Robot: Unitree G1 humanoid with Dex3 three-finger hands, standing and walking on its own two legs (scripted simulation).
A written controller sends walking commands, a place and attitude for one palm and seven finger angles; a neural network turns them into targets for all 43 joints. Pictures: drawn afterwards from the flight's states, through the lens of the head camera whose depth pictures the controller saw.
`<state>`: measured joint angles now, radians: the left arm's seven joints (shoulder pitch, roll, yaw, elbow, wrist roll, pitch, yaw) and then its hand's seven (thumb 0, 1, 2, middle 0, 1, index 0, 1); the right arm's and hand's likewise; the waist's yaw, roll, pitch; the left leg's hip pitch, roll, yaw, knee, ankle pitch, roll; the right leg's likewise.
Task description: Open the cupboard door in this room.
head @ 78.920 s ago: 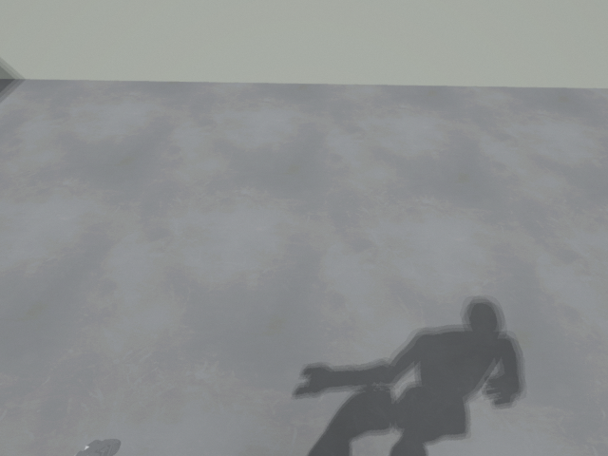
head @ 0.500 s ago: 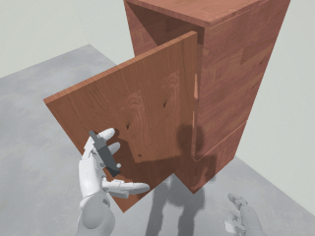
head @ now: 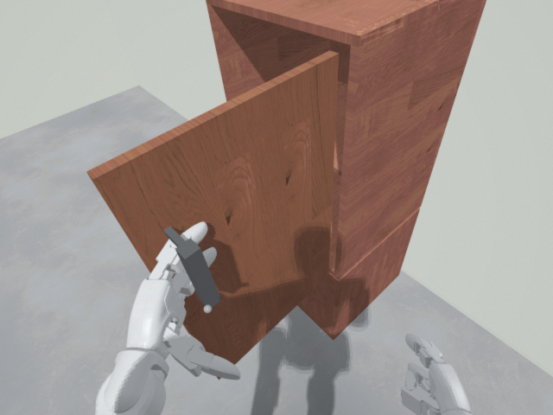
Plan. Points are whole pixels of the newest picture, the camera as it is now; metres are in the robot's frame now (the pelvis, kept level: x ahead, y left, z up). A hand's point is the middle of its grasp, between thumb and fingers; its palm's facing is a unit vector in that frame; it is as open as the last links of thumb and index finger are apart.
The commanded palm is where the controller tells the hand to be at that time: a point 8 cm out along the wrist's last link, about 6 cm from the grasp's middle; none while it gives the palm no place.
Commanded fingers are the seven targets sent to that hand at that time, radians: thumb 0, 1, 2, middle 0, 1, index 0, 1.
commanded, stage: slide the hand sideways off the handle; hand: left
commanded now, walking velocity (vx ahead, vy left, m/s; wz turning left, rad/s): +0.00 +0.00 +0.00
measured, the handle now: (191, 267) +0.29 +0.13 +0.11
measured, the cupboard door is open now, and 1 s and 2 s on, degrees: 93 88 88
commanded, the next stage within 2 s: draw the hand back to the body in 0.76 s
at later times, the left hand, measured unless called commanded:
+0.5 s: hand (142, 339) +0.19 +0.17 +0.11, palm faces -0.05 -1.00 +0.00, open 16.1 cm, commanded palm +0.15 +0.22 +0.11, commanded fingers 0.00 -0.50 0.30 -0.15 -0.30 -0.15 -0.30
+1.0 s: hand (102, 356) +0.17 +0.20 +0.11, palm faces -0.04 -1.00 -0.02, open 16.3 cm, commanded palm +0.13 +0.26 +0.12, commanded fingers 0.00 -0.50 0.30 -0.15 -0.30 -0.15 -0.30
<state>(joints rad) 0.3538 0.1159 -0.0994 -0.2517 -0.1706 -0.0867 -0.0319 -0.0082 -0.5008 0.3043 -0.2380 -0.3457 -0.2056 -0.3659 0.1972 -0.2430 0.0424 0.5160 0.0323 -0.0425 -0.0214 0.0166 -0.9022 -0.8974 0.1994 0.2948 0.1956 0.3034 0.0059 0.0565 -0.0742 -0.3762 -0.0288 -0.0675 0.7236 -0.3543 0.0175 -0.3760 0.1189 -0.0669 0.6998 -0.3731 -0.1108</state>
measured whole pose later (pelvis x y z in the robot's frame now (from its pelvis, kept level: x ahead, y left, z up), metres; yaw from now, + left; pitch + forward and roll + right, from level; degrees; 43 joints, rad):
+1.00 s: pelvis +0.00 +0.12 -0.02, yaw -1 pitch +4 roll -2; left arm 0.68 0.13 -0.24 -0.63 -0.03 -0.06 0.04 -0.01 -0.49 0.31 -0.15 -0.30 -0.15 -0.30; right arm 0.28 -0.21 0.06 0.38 0.03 -0.07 0.00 0.02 -0.90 -0.90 0.20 0.30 0.20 0.30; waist 0.03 0.07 -0.10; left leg -0.49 -0.11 0.01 0.87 -0.46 0.10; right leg -0.49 0.04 -0.01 0.85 -0.43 -0.01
